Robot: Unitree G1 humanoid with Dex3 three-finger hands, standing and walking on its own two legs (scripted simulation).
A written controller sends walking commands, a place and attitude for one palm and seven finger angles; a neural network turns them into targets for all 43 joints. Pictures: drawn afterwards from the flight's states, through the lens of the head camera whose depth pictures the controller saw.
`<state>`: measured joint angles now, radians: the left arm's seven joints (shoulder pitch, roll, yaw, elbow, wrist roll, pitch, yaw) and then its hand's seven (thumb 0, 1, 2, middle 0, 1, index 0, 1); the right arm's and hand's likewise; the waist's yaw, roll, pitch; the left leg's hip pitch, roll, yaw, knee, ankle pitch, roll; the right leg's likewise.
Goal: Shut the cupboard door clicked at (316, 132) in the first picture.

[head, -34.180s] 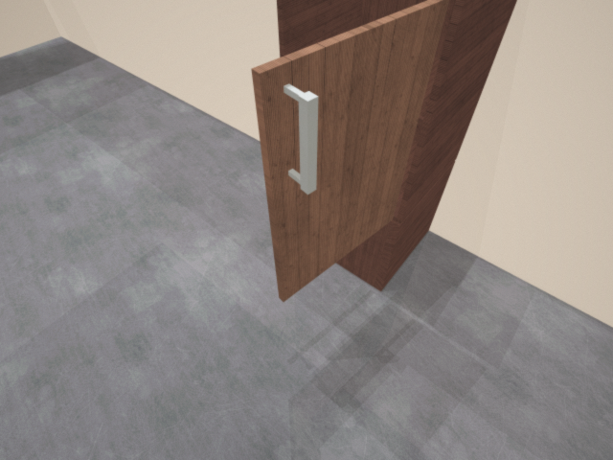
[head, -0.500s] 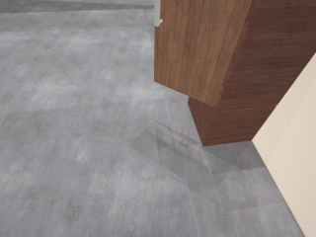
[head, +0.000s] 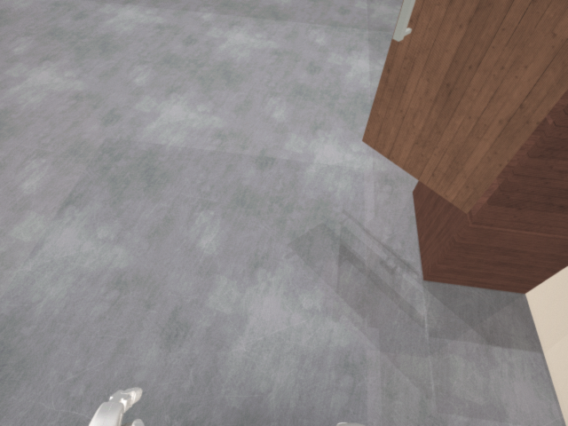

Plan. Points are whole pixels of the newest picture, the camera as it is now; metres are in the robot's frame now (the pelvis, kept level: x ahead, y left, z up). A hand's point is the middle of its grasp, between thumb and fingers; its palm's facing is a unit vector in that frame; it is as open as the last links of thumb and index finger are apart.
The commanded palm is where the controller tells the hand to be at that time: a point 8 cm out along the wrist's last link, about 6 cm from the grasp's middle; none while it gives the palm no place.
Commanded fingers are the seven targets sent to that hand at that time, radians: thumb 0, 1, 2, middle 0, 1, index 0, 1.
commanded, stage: walk to a spot facing it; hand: left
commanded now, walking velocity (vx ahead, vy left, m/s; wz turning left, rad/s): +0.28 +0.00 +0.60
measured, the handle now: (413, 0) +0.98 -0.29 +0.13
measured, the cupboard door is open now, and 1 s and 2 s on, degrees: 49 49 49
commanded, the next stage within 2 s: turn to face it in 0.82 s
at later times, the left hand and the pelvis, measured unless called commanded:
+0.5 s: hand out of the picture -0.01 +0.15 -0.18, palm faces +0.42 -0.88 -0.23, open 7.4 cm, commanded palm none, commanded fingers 0.00 0.90 0.90 -0.20 -0.30 -0.20 -0.30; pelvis +0.12 +0.01 -0.02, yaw +22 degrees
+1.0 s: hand (102, 294) +0.35 +0.34 -0.15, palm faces +0.49 -0.85 -0.18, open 7.4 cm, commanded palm none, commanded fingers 0.00 0.90 0.90 -0.20 -0.30 -0.20 -0.30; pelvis +0.31 +0.11 +0.00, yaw +32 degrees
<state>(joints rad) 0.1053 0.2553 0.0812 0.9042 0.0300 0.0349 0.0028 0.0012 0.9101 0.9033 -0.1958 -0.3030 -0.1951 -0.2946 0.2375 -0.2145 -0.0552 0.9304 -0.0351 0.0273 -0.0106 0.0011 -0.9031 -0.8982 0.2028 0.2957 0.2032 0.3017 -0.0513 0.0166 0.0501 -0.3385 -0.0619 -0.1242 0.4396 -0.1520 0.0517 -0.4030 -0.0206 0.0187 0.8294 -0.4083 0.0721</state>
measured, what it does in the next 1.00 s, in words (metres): walks ahead, turning left: right foot, then left foot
